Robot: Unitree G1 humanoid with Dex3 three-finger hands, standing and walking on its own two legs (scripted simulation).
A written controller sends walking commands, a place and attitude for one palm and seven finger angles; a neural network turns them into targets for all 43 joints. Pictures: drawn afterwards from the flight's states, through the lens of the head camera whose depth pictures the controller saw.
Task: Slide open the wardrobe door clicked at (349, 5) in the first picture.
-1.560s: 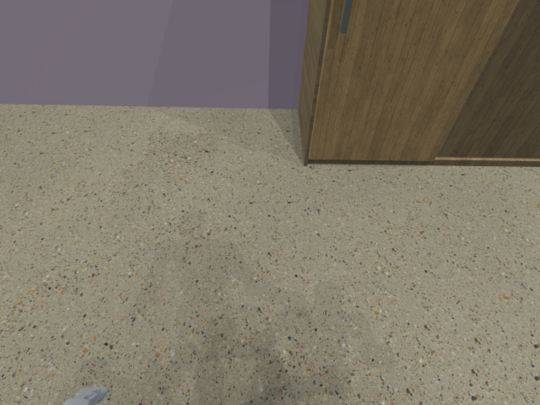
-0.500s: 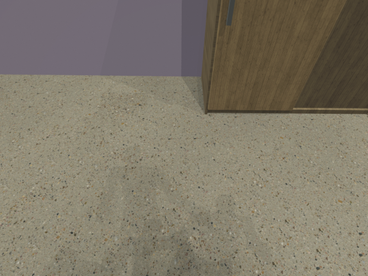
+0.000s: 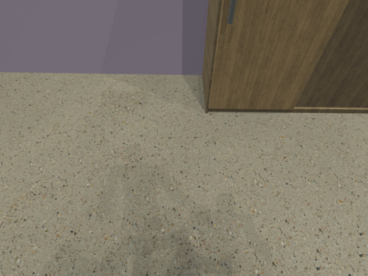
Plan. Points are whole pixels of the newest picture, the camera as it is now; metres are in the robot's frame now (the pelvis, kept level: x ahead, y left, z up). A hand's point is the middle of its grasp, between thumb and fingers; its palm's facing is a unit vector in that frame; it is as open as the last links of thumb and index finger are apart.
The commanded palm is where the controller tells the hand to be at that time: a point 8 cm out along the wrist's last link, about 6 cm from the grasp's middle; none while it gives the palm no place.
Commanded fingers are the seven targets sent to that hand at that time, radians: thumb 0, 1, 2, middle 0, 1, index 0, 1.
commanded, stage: walk to a spot facing it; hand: left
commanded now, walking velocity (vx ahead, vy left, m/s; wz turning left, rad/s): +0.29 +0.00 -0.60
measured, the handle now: out of the picture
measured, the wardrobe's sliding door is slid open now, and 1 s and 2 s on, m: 0.00 0.00 0.00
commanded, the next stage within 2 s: turn to face it in 1.84 s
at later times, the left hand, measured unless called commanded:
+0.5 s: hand out of the picture +0.11 +0.14 -0.17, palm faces -0.15 -0.97 -0.21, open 7.4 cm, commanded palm none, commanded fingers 0.00 0.90 0.90 -0.20 -0.30 -0.20 -0.30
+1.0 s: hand (149, 188) +0.41 +0.14 -0.19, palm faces -0.37 -0.91 -0.19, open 7.4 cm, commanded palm none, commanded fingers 0.00 0.90 0.90 -0.20 -0.30 -0.20 -0.30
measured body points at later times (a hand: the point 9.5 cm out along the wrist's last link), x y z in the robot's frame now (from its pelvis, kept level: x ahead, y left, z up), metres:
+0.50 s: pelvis +0.09 -0.05 -0.01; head +0.11 -0.06 +0.44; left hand +0.12 +0.19 -0.16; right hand +0.06 -0.30 -0.17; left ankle +0.09 +0.09 -0.67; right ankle +0.05 -0.11 -0.75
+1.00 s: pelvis +0.31 -0.03 -0.01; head +0.34 -0.02 +0.44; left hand +0.43 +0.19 -0.17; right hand +0.28 -0.28 -0.14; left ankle +0.37 +0.04 -0.75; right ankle +0.21 -0.13 -0.64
